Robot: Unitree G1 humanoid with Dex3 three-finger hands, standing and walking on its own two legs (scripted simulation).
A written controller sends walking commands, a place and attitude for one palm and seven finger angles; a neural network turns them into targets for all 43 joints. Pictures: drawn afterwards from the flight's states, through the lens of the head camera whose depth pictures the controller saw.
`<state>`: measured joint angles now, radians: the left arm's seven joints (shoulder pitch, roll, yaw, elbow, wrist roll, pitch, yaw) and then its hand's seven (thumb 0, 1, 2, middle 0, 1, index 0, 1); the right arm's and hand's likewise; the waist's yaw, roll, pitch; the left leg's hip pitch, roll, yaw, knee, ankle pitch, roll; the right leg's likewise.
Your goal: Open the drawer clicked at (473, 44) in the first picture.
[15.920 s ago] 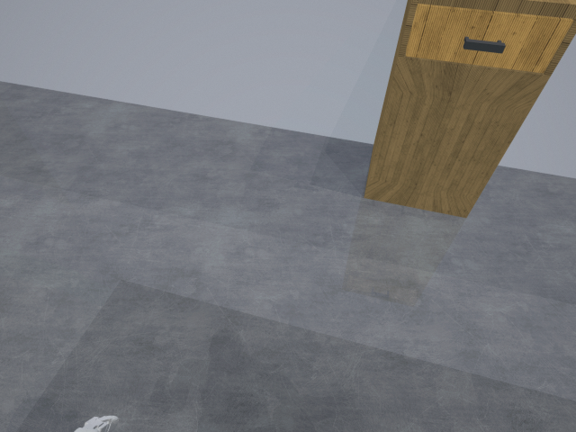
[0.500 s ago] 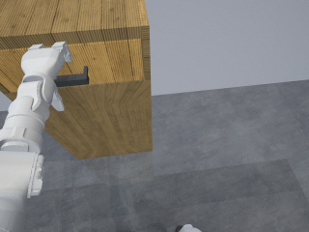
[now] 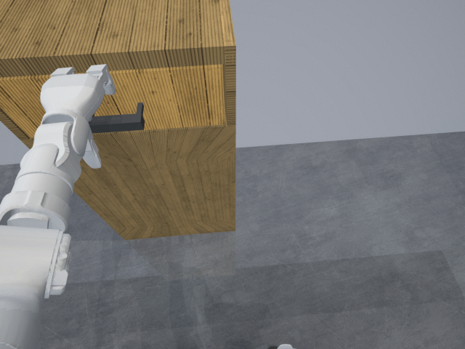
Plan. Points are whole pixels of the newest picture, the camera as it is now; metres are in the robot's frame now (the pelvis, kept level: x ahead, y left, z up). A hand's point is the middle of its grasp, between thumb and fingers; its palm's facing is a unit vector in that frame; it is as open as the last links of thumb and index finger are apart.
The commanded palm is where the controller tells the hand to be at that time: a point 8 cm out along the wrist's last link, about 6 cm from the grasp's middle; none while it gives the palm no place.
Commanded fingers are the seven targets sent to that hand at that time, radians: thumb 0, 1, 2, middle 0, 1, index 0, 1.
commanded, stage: re-aim the fingers above the handle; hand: left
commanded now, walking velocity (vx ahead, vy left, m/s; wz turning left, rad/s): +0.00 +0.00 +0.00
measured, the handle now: (114, 116) +0.55 +0.23 +0.04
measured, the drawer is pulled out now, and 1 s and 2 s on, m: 0.00 0.00 0.00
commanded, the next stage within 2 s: lower the fingers behind the handle in 1.82 s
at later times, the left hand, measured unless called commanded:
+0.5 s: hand (89, 120) +0.49 +0.24 +0.09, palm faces -0.04 +0.00 -1.00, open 13.8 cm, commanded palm +0.47 +0.24 +0.15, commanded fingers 0.00 -0.50 0.30 -0.30 -1.20 -0.30 -1.20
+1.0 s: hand (86, 123) +0.47 +0.24 +0.10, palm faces -0.02 +0.02 -1.00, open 13.8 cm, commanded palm +0.46 +0.24 +0.15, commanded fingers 0.00 -0.50 0.30 -0.30 -1.20 -0.30 -1.20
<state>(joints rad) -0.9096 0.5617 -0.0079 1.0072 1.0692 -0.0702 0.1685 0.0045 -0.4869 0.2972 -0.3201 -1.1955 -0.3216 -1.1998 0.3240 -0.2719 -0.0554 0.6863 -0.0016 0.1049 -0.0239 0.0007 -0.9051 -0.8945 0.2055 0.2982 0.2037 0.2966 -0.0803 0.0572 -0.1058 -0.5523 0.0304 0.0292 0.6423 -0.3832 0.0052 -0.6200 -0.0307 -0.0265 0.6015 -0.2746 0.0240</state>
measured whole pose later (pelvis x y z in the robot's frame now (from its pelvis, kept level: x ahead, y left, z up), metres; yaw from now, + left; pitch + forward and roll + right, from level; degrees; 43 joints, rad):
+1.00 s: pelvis -0.02 +0.00 +0.00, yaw +0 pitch +15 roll -1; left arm -0.90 0.56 -0.03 1.00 1.07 -0.09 0.15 0.00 -0.49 0.30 -0.32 -1.20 -0.32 -1.20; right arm 0.35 -0.27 -0.05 0.70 0.01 0.09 -0.04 0.00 -0.90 -0.89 0.21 0.30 0.20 0.30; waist -0.07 0.06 -0.10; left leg -0.53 0.02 0.03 0.63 -0.36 0.01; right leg -0.60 -0.03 -0.02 0.59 -0.25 0.02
